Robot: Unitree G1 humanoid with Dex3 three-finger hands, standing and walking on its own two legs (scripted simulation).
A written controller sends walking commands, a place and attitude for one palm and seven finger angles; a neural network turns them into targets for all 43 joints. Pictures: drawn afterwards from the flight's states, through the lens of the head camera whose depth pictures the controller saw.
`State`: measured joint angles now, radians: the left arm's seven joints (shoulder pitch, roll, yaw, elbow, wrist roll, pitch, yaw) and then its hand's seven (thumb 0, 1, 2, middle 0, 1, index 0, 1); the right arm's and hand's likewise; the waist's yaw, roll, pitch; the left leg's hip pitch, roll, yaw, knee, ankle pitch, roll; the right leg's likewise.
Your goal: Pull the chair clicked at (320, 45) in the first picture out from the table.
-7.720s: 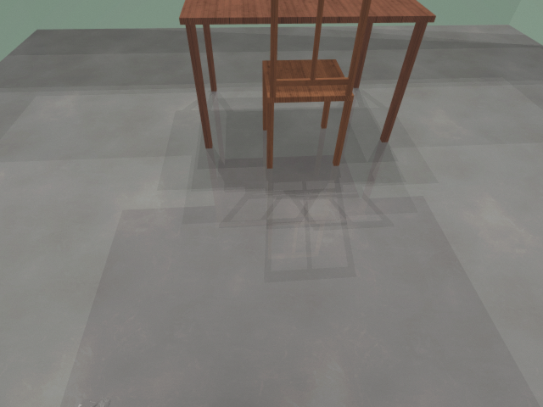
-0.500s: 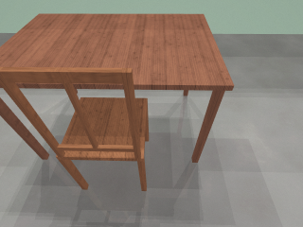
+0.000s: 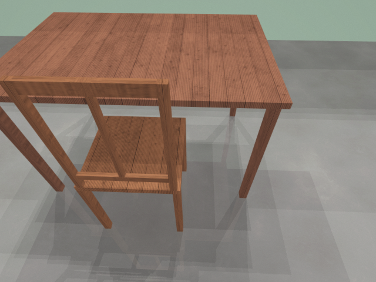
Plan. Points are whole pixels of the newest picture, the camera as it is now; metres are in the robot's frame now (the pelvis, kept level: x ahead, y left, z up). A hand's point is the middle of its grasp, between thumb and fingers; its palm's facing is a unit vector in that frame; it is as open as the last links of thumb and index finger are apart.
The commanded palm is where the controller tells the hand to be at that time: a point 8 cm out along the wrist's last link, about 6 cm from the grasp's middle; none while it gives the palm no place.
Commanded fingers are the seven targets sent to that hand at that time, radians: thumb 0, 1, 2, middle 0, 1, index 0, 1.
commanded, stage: look again from close up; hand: left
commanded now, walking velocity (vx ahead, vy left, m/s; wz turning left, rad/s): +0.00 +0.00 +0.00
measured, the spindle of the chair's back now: (109, 142) +0.50 +0.28 -0.06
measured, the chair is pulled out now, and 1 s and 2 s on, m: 0.00 0.00 0.00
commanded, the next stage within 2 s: none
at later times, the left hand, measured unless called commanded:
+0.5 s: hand out of the picture +0.02 +0.20 -0.17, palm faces +0.04 -0.98 -0.20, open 7.3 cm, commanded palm none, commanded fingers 0.00 0.90 0.90 -0.20 -0.30 -0.20 -0.30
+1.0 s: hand out of the picture +0.01 +0.18 -0.17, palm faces +0.03 -0.99 -0.16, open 7.4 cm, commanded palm none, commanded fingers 0.00 0.90 0.90 -0.20 -0.30 -0.20 -0.30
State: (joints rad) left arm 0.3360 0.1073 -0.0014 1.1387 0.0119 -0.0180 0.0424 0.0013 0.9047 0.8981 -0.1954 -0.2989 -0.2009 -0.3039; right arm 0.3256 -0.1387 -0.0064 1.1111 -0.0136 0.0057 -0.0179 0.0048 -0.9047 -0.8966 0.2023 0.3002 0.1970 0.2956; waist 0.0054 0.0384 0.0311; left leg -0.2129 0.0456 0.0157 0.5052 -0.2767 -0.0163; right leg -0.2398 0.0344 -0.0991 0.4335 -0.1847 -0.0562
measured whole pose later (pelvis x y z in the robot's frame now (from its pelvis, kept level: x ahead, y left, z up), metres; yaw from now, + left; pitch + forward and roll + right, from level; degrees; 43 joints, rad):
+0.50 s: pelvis +0.02 +0.03 +0.00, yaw -1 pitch -1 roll +1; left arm 0.30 0.14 0.00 1.11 0.00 -0.02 0.03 0.00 0.91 0.90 -0.19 -0.30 -0.20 -0.30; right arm 0.33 -0.13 0.02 1.12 -0.01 -0.04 -0.03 0.01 -0.91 -0.90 0.20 0.30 0.20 0.30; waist 0.00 0.02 0.01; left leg -0.15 -0.03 0.06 0.44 -0.28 0.03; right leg -0.24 -0.03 -0.05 0.49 -0.23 0.00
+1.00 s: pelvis +0.02 +0.03 +0.00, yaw -1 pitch -1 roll +0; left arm 0.32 0.12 -0.01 1.13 0.01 -0.02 0.03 0.00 0.91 0.90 -0.19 -0.30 -0.20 -0.30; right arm 0.29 -0.13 0.02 1.16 -0.01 -0.03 -0.03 0.01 -0.91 -0.90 0.20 0.30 0.20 0.30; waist 0.01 0.00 0.02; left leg -0.13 -0.01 0.06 0.43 -0.28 0.02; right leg -0.21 -0.02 -0.05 0.46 -0.23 -0.01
